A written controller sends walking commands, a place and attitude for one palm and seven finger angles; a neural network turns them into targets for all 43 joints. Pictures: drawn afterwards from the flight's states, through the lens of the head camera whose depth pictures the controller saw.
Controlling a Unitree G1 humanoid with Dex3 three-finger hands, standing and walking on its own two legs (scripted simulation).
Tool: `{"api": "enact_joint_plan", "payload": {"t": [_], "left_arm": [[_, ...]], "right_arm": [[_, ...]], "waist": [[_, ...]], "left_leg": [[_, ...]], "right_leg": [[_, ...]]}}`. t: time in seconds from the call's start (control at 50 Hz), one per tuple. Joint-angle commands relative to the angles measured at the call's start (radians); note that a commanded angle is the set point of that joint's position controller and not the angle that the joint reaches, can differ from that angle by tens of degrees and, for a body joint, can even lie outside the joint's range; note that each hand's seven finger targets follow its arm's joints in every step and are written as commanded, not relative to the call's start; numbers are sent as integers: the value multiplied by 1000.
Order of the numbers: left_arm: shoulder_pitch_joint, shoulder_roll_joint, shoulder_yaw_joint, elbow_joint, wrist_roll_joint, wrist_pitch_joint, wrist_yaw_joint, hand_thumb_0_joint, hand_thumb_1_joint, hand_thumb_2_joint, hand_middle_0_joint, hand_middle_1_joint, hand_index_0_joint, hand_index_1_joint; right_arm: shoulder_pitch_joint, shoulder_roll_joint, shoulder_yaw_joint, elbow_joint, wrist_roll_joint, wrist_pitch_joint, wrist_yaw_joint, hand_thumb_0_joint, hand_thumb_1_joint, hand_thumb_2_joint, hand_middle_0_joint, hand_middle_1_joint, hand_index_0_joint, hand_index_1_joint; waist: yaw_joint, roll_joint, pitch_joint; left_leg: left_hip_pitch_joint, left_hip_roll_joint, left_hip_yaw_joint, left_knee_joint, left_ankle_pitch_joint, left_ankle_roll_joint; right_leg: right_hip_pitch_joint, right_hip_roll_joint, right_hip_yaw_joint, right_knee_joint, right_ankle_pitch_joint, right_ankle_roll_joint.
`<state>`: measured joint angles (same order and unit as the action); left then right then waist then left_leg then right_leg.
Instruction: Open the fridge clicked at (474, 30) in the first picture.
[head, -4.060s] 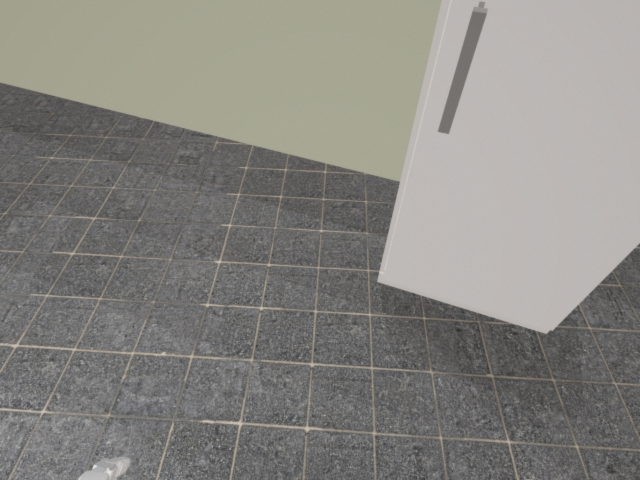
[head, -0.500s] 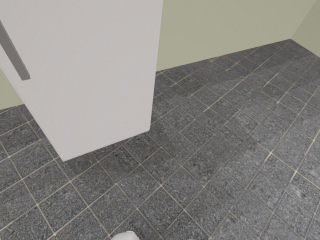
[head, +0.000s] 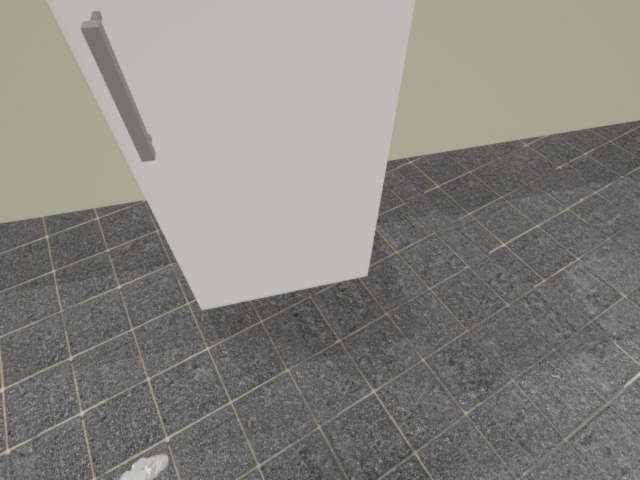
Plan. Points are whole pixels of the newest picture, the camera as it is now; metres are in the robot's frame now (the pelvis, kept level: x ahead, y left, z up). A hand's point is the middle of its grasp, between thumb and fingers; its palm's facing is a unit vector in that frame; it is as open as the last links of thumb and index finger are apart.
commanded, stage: turn to face it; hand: left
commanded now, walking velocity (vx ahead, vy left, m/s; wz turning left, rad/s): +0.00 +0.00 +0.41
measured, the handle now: (124, 93) +0.69 +0.35 +0.11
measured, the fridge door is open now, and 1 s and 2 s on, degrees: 0 0 0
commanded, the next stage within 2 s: take the last steps up to it in 0.24 s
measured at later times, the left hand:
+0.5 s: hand out of the picture -0.07 +0.17 -0.17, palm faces +0.31 -0.93 -0.21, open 7.4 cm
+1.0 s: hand out of the picture +0.11 +0.26 -0.18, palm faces +0.23 -0.96 -0.15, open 7.4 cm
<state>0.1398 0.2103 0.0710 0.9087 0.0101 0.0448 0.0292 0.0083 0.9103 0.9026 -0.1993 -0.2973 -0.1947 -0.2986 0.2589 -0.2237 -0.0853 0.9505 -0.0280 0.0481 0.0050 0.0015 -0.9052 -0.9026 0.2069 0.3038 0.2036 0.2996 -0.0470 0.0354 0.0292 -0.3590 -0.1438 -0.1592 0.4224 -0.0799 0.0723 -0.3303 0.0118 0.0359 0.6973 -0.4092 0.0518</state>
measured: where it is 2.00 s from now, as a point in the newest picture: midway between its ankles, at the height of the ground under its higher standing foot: outside the picture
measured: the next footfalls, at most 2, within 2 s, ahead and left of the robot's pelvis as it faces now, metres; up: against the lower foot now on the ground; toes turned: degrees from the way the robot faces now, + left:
right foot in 0.06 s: +0.02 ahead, -0.13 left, +0.00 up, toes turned +3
left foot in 0.56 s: -0.02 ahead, +0.11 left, +0.00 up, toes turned +20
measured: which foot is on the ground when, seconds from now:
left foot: down 0.00-0.06, up 0.08-0.54, down 0.56-1.00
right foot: up 0.00-0.04, down 0.06-0.56, up 0.58-1.00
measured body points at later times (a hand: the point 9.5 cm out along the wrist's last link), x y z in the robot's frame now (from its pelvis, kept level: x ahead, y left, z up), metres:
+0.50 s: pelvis -0.01 -0.01 +0.00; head +0.02 +0.00 +0.45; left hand -0.08 +0.22 -0.15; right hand +0.16 -0.22 -0.14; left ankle -0.06 +0.11 -0.71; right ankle -0.02 -0.13 -0.74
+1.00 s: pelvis +0.09 +0.07 +0.00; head +0.10 +0.09 +0.45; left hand +0.10 +0.31 -0.16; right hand +0.03 -0.17 -0.14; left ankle -0.05 +0.10 -0.74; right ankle +0.22 -0.04 -0.69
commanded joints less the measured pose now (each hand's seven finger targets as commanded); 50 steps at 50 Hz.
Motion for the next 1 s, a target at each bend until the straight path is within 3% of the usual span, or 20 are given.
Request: {"api": "enact_joint_plan", "payload": {"t": [0.0, 0.02, 0.04, 0.06, 0.1, 0.14, 0.22, 0.32, 0.42, 0.46, 0.5, 0.52, 0.54, 0.56, 0.6, 0.64, 0.72, 0.86, 0.94, 0.98], "left_arm": [[168, 132, 30, -38, -3, -22, 14, 0, 900, 900, -200, -300, -200, -300], [170, 193, 39, -47, 7, -30, 18, 0, 900, 900, -200, -300, -200, -300], [121, 253, 46, -73, 22, -31, 20, 0, 900, 900, -200, -300, -200, -300], [36, 233, 33, -103, 12, -30, 21, 0, 900, 900, -200, -300, -200, -300], [-50, 158, 19, -112, 5, -47, 16, 0, 900, 900, -200, -300, -200, -300], [-14, 125, 8, -98, 5, -60, 12, 0, 900, 900, -200, -300, -200, -300], [155, 136, 8, -37, 9, -70, 11, 0, 900, 900, -200, -300, -200, -300], [235, 164, 9, 3, 22, -63, 8, 0, 900, 900, -200, -300, -200, -300], [285, 182, 17, 55, 27, -73, -4, 0, 900, 900, -200, -300, -200, -300], [257, 181, 18, 69, 26, -76, -9, 0, 900, 900, -200, -300, -200, -300], [214, 158, 11, 72, 13, -71, -13, 0, 900, 900, -200, -300, -200, -300], [205, 110, 2, 60, 6, -69, -20, 0, 900, 900, -200, -300, -200, -300], [178, 45, -18, 25, 9, -70, -26, 0, 900, 900, -200, -300, -200, -300], [125, 64, -19, 14, 17, -67, -20, 0, 900, 900, -200, -300, -200, -300], [99, 73, -12, 48, 22, -60, -28, 0, 900, 900, -200, -300, -200, -300], [135, 58, -14, 89, 23, -62, -42, 0, 900, 900, -200, -300, -200, -300], [182, 41, -13, 121, 19, -53, -41, 0, 900, 900, -200, -300, -200, -300], [37, 26, -13, 79, 14, -48, -44, 0, 900, 900, -200, -300, -200, -300], [-89, 5, -22, 42, 11, -59, -50, 0, 900, 900, -200, -300, -200, -300], [-109, -2, -25, 36, 8, -63, -49, 0, 900, 900, -200, -300, -200, -300]], "right_arm": [[-40, -157, -45, -86, 11, -9, -4, 0, -900, -900, 200, 300, 200, 300], [-26, -111, -41, -90, 21, -6, 1, 0, -900, -900, 200, 300, 200, 300], [-21, -80, -36, -113, 17, -11, -4, 0, -900, -900, 200, 300, 200, 300], [-28, -131, -45, -108, -1, -11, -3, 0, -900, -900, 200, 300, 200, 300], [6, -112, -42, -65, -3, 8, 8, 0, -900, -900, 200, 300, 200, 300], [19, -92, -28, -55, 1, 5, 13, 0, -900, -900, 200, 300, 200, 300], [-66, -78, -11, -67, 5, 4, 7, 0, -900, -900, 200, 300, 200, 300], [-163, -63, 10, -74, 13, 5, 4, 0, -900, -900, 200, 300, 200, 300], [-194, -51, 27, -72, 12, -21, 16, 0, -900, -900, 200, 300, 200, 300], [-154, -48, 30, -58, 10, -36, 16, 0, -900, -900, 200, 300, 200, 300], [-45, -67, 30, -14, 9, -56, 9, 0, -900, -900, 200, 300, 200, 300], [50, -145, 11, 12, 5, -68, 0, 0, -900, -900, 200, 300, 200, 300], [137, -232, -11, 34, 1, -67, -8, 0, -900, -900, 200, 300, 200, 300], [154, -228, -7, 45, 3, -56, -14, 0, -900, -900, 200, 300, 200, 300], [74, -128, 22, 38, 5, -68, -28, 0, -900, -900, 200, 300, 200, 300], [41, -90, 35, 35, 8, -84, -30, 0, -900, -900, 200, 300, 200, 300], [109, -52, 35, 65, 18, -109, -34, 0, -900, -900, 200, 300, 200, 300], [219, -42, 39, 126, 13, -124, -47, 0, -900, -900, 200, 300, 200, 300], [299, -35, 42, 172, 4, -124, -52, 0, -900, -900, 200, 300, 200, 300], [309, -39, 42, 187, 1, -121, -54, 0, -900, -900, 200, 300, 200, 300]], "waist": [[71, 60, -114], [73, -109, -118], [69, -327, -67], [41, -228, -22], [-10, -178, 20], [-9, -149, 35], [59, -183, -23], [98, -238, -18], [125, -270, -39], [97, -252, -33], [37, -172, -39], [-8, 41, -96], [-41, 290, -76], [-51, 202, -14], [-14, 168, 89], [21, 101, 131], [50, 65, 95], [32, 53, 129], [-6, 63, 155], [-6, 69, 153]], "left_leg": [[-36, 201, -259, -87, -179, -29], [-187, 128, -153, 83, -307, -72], [-304, 9, 62, 361, -422, -119], [-249, 57, 50, 552, -435, -101], [-199, 99, 67, 724, -320, -109], [-219, 128, 105, 756, -270, -122], [-251, 151, 139, 694, -300, -150], [-168, 160, 184, 515, -377, -147], [-60, 154, 234, 322, -389, -112], [28, 155, 251, 183, -348, -96], [293, 149, 268, -44, -212, -77], [481, 302, 76, -118, -239, -22], [566, 520, -202, -170, -171, 76], [485, 563, -198, -195, -190, 134], [340, 484, -125, -232, -223, 122], [275, 433, -28, -247, -108, 94], [322, 368, 92, -244, 143, 61], [412, 401, 102, -229, 305, 76], [449, 407, 106, -198, 408, 78], [443, 408, 127, -163, 486, 73]], "right_leg": [[274, -23, -11, -334, 143, -40], [380, -194, 158, -442, 59, -95], [317, -447, 411, -526, -29, -203], [136, -475, 349, -515, 69, -228], [54, -333, 182, -469, 219, -183], [113, -288, 65, -398, 455, -165], [298, -300, 27, -322, 750, -170], [310, -314, 15, -290, 851, -189], [314, -347, 55, -349, 518, -186], [265, -341, 36, -340, 374, -173], [87, -269, -50, -243, 209, -109], [-73, -183, -130, -26, 102, -60], [-313, -80, -201, 215, -177, -15], [-358, -102, -123, 323, -204, -33], [-348, -139, -74, 401, -70, -38], [-308, -149, -70, 425, 42, -32], [-305, -123, -84, 433, 172, -12], [-410, -129, -89, 315, 226, -12], [-376, -112, -119, 137, 214, -40], [-304, -93, -135, 51, 192, -64]]}}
